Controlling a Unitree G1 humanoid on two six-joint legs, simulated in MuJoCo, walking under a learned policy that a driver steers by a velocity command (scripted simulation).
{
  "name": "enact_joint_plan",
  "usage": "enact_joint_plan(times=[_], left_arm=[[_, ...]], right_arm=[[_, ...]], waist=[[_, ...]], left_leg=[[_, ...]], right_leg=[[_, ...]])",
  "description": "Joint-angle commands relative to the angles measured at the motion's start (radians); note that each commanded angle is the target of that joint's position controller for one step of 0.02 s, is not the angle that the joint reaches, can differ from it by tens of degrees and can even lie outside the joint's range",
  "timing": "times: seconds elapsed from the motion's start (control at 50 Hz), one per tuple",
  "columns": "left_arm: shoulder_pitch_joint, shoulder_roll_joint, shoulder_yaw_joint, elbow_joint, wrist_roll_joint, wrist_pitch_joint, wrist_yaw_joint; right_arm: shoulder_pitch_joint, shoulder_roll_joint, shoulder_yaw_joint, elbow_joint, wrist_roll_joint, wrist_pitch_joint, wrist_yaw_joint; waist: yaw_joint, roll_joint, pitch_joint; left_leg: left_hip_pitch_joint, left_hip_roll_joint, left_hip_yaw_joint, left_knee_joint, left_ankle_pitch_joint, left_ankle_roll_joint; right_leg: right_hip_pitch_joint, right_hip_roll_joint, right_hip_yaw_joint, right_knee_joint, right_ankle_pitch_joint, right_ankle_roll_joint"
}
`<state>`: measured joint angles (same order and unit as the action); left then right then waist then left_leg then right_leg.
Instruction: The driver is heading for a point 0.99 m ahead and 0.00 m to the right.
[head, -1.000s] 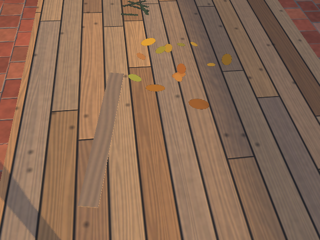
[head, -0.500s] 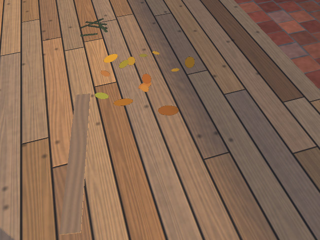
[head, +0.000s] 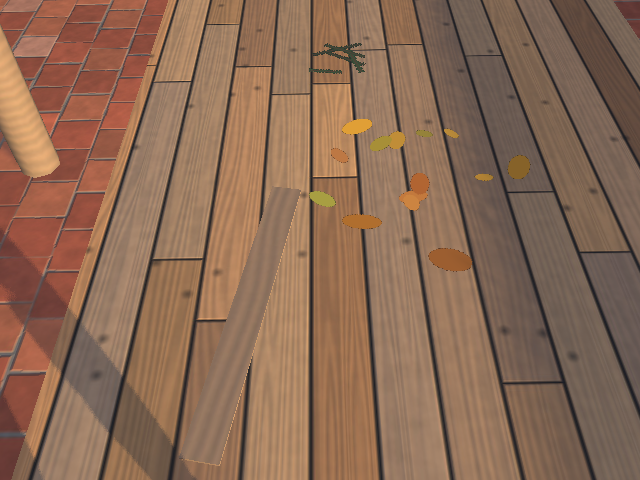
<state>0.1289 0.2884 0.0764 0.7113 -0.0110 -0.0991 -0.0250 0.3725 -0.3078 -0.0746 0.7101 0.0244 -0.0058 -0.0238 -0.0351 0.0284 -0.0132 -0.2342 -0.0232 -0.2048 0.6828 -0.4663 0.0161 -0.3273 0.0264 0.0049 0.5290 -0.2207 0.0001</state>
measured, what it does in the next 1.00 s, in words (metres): walks ahead: left foot, then right foot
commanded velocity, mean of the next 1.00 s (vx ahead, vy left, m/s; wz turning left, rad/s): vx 0.48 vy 0.00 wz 0.07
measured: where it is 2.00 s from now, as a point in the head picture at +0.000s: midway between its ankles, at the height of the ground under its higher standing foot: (292, 309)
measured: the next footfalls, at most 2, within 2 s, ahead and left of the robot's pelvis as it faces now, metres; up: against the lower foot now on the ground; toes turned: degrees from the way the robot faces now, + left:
left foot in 0.46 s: +0.36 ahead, +0.19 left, +0.00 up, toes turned +16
right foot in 1.00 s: +0.69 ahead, +0.02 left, +0.00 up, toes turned -2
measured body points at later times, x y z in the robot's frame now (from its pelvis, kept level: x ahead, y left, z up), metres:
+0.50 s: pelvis +0.24 +0.07 -0.02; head +0.28 +0.08 +0.43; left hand +0.14 +0.34 -0.15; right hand +0.53 -0.10 -0.08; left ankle +0.32 +0.18 -0.73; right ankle +0.05 -0.12 -0.67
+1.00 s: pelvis +0.52 +0.11 -0.01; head +0.56 +0.10 +0.43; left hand +0.72 +0.34 -0.10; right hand +0.55 -0.18 -0.14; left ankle +0.32 +0.18 -0.72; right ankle +0.65 +0.02 -0.73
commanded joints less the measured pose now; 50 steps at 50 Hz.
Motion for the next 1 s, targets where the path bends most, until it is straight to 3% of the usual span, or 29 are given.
enact_joint_plan(times=[0.02, 0.04, 0.06, 0.1, 0.16, 0.24, 0.34, 0.36, 0.4, 0.42, 0.44, 0.46, 0.48, 0.5, 0.52, 0.54, 0.56, 0.58, 0.62, 0.7, 0.76, 0.8, 0.9, 0.96, 0.98, 1.0], left_arm=[[0.204, 0.224, 0.056, -0.002, 0.023, -0.012, 0.004], [0.164, 0.154, 0.038, -0.006, 0.008, -0.012, 0.010], [0.133, 0.124, 0.027, -0.011, 0.010, -0.012, 0.013], [0.115, 0.097, 0.018, 0.001, 0.017, -0.010, 0.023], [0.158, 0.094, 0.018, 0.025, 0.020, -0.018, 0.028], [0.171, 0.123, 0.020, 0.050, 0.019, -0.006, 0.034], [0.245, 0.158, 0.023, 0.101, -0.005, 0.012, 0.034], [0.255, 0.166, 0.024, 0.110, -0.010, 0.017, 0.031], [0.257, 0.207, 0.032, 0.119, -0.017, 0.026, 0.032], [0.262, 0.221, 0.033, 0.127, -0.019, 0.034, 0.034], [0.252, 0.215, 0.026, 0.131, -0.021, 0.040, 0.037], [0.251, 0.177, 0.006, 0.111, -0.005, 0.033, 0.039], [0.387, 0.019, -0.045, 0.081, 0.010, 0.016, 0.020], [0.288, 0.141, -0.015, 0.100, -0.030, -0.008, 0.013], [0.174, 0.173, 0.000, 0.046, -0.060, -0.012, 0.012], [0.143, 0.148, -0.007, 0.037, -0.049, -0.014, 0.019], [0.139, 0.139, -0.004, 0.047, -0.026, -0.007, 0.023], [0.184, 0.130, -0.001, 0.064, -0.023, 0.010, 0.023], [0.234, 0.087, -0.005, 0.087, -0.025, 0.040, 0.025], [0.149, 0.065, -0.006, 0.058, -0.020, 0.059, 0.028], [0.070, 0.055, -0.011, 0.034, -0.014, 0.046, 0.012], [-0.005, 0.037, -0.022, 0.009, -0.011, 0.042, -0.002], [-0.133, 0.034, -0.029, -0.074, -0.010, 0.039, -0.037], [-0.071, 0.077, -0.006, -0.095, -0.013, 0.048, -0.047], [0.024, 0.112, 0.013, -0.082, -0.015, 0.053, -0.044], [0.180, 0.165, 0.043, -0.049, -0.016, 0.055, -0.031]], right_arm=[[-0.057, -0.091, -0.013, -0.143, 0.028, -0.039, -0.001], [-0.092, -0.123, -0.024, -0.130, 0.020, -0.036, 0.004], [-0.087, -0.111, -0.025, -0.108, 0.009, -0.033, 0.007], [-0.118, -0.082, -0.022, -0.111, 0.005, -0.034, 0.021], [-0.158, -0.049, -0.013, -0.133, 0.005, -0.032, 0.031], [-0.254, -0.022, 0.003, -0.177, 0.001, -0.033, 0.045], [-0.393, 0.009, 0.022, -0.226, 0.005, -0.043, 0.082], [-0.400, 0.004, 0.021, -0.233, 0.005, -0.045, 0.087], [-0.360, -0.037, 0.001, -0.234, -0.002, -0.046, 0.089], [-0.271, -0.076, -0.019, -0.216, -0.005, -0.043, 0.085], [-0.110, -0.118, -0.045, -0.172, -0.003, -0.039, 0.073], [0.057, -0.177, -0.067, -0.135, -0.009, -0.026, 0.051], [0.048, -0.267, -0.066, -0.127, -0.023, -0.034, 0.041], [0.090, -0.175, -0.047, -0.138, -0.029, -0.044, 0.042], [0.029, -0.145, -0.032, -0.114, -0.035, -0.055, 0.046], [-0.035, -0.118, -0.024, -0.101, -0.026, -0.063, 0.047], [-0.091, -0.082, -0.015, -0.097, -0.028, -0.070, 0.049], [-0.127, -0.052, -0.008, -0.097, -0.035, -0.080, 0.051], [-0.148, -0.042, -0.012, -0.078, -0.035, -0.105, 0.053], [-0.139, -0.059, -0.021, -0.026, -0.044, -0.121, 0.040], [-0.137, -0.076, -0.022, -0.009, -0.042, -0.118, 0.028], [-0.111, -0.096, -0.026, 0.008, -0.036, -0.113, 0.021], [-0.036, -0.129, -0.038, 0.055, -0.017, -0.071, 0.011], [-0.058, -0.170, -0.047, 0.047, -0.012, -0.043, -0.004], [-0.069, -0.182, -0.048, 0.043, -0.011, -0.035, -0.009], [-0.094, -0.181, -0.044, 0.036, -0.005, -0.032, -0.013]], waist=[[0.087, -0.252, 0.015], [0.082, -0.195, 0.085], [0.069, -0.145, 0.085], [0.063, -0.149, 0.089], [0.079, -0.121, 0.071], [0.097, -0.106, 0.094], [0.133, -0.081, 0.145], [0.123, -0.083, 0.143], [0.068, -0.122, 0.083], [0.005, -0.137, 0.017], [-0.094, -0.120, -0.070], [-0.166, -0.058, -0.185], [-0.035, 0.211, -0.352], [-0.129, 0.093, -0.434], [-0.109, 0.085, -0.235], [-0.060, 0.037, -0.127], [-0.021, 0.029, -0.067], [0.019, 0.049, -0.047], [0.050, 0.042, -0.033], [0.047, 0.020, 0.055], [0.024, 0.015, 0.077], [-0.009, 0.000, 0.099], [-0.047, -0.007, 0.123], [0.018, 0.058, 0.029], [0.075, 0.072, -0.028], [0.167, 0.052, -0.106]], left_leg=[[-0.625, 0.034, 0.015, 0.506, -0.074, 0.018], [-0.647, 0.056, 0.030, 0.529, 0.021, 0.020], [-0.607, 0.078, 0.037, 0.526, 0.099, 0.016], [-0.567, 0.115, 0.054, 0.496, 0.208, 0.006], [-0.582, 0.116, 0.083, 0.466, 0.302, -0.019], [-0.572, 0.117, 0.127, 0.240, 0.420, -0.038], [-0.473, 0.096, 0.222, 0.003, 0.444, 0.012], [-0.442, 0.079, 0.235, -0.030, 0.415, 0.032], [-0.311, 0.013, 0.279, -0.065, 0.329, 0.081], [-0.171, -0.022, 0.290, -0.089, 0.302, 0.110], [0.075, -0.046, 0.293, -0.155, 0.370, 0.143], [0.416, 0.083, 0.124, -0.109, 0.392, 0.181], [0.707, 0.409, -0.428, -0.202, 0.240, 0.345], [0.656, 0.436, -0.557, -0.328, 0.170, 0.350], [0.515, 0.394, -0.356, -0.353, 0.248, 0.291], [0.361, 0.348, -0.211, -0.372, 0.342, 0.253], [0.244, 0.304, -0.112, -0.398, 0.406, 0.227], [0.167, 0.272, -0.035, -0.438, 0.439, 0.211], [0.097, 0.264, 0.037, -0.506, 0.473, 0.215], [0.076, 0.243, 0.191, -0.557, 0.562, 0.188], [0.100, 0.213, 0.287, -0.572, 0.569, 0.155], [0.131, 0.226, 0.322, -0.584, 0.577, 0.143], [0.348, 0.291, 0.366, -0.489, 0.757, 0.134], [0.399, 0.293, 0.402, -0.292, 1.234, 0.104], [0.379, 0.285, 0.409, -0.151, 1.326, 0.092], [0.276, 0.250, 0.428, 0.062, 1.263, 0.063]], right_leg=[[0.405, -0.453, 0.762, -0.377, -0.650, -0.220], [0.355, -0.401, 0.607, -0.361, -0.538, -0.189], [0.319, -0.345, 0.468, -0.356, -0.379, -0.159], [0.280, -0.283, 0.273, -0.370, -0.130, -0.129], [0.292, -0.263, 0.127, -0.378, 0.071, -0.145], [0.305, -0.267, -0.001, -0.388, 0.212, -0.153], [0.341, -0.296, -0.099, -0.386, 0.305, -0.144], [0.364, -0.306, -0.109, -0.370, 0.391, -0.143], [0.416, -0.317, -0.138, -0.257, 0.770, -0.133], [0.418, -0.315, -0.147, -0.129, 0.929, -0.125], [0.335, -0.289, -0.172, 0.060, 0.961, -0.103], [0.080, -0.251, -0.158, 0.346, 0.645, -0.073], [-0.281, -0.048, -0.074, 0.739, -0.333, -0.017], [-0.323, -0.028, 0.134, 0.849, -0.369, -0.026], [-0.401, -0.070, 0.115, 0.853, -0.290, -0.030], [-0.386, -0.123, 0.097, 0.777, -0.191, -0.032], [-0.348, -0.151, 0.090, 0.719, -0.132, -0.025], [-0.281, -0.174, 0.103, 0.693, -0.077, -0.019], [-0.230, -0.179, 0.100, 0.670, -0.024, -0.003], [-0.339, -0.167, 0.130, 0.531, 0.124, 0.021], [-0.333, -0.146, 0.095, 0.327, 0.300, 0.016], [-0.328, -0.137, 0.046, 0.225, 0.353, 0.006], [-0.417, -0.109, -0.026, 0.101, 0.233, -0.042], [-0.258, -0.015, -0.115, 0.101, 0.074, -0.098], [-0.133, 0.022, -0.128, 0.101, 0.037, -0.126], [0.104, 0.053, -0.112, 0.022, 0.093, -0.168]])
